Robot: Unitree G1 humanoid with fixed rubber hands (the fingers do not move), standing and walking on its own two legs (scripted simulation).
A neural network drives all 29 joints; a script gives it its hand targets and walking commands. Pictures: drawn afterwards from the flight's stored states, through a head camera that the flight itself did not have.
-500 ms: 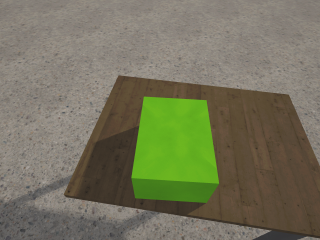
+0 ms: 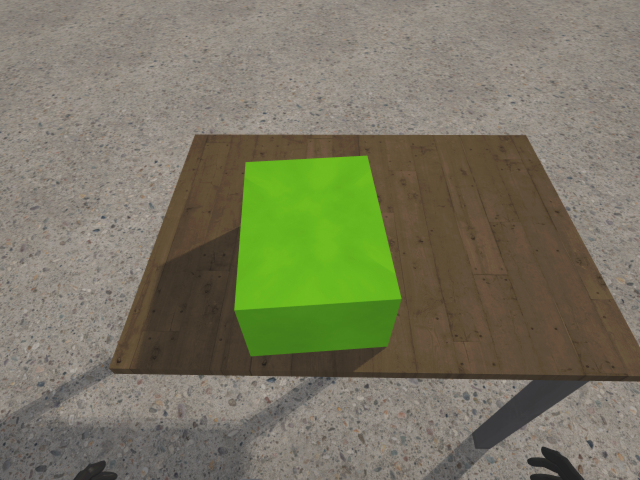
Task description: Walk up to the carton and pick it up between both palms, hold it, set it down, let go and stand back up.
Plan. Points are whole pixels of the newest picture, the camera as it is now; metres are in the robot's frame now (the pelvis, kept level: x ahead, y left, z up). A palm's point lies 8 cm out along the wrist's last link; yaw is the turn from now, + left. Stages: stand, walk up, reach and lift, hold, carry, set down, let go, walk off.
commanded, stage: walk up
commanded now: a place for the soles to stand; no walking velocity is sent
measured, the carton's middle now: (312, 249) +0.48 +0.03 -0.04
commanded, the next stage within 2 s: stand in 0.48 s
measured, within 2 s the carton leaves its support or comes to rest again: neither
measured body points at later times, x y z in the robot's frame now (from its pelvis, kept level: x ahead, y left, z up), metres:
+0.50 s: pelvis +0.00 +0.02 +0.02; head +0.01 +0.03 +0.47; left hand +0.13 +0.33 -0.09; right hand +0.09 -0.29 -0.09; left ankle +0.01 +0.15 -0.72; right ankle +0.02 -0.11 -0.72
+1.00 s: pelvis +0.01 +0.03 +0.03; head +0.03 +0.04 +0.47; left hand +0.11 +0.33 -0.10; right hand +0.10 -0.27 -0.10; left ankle +0.01 +0.15 -0.72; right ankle +0.02 -0.11 -0.72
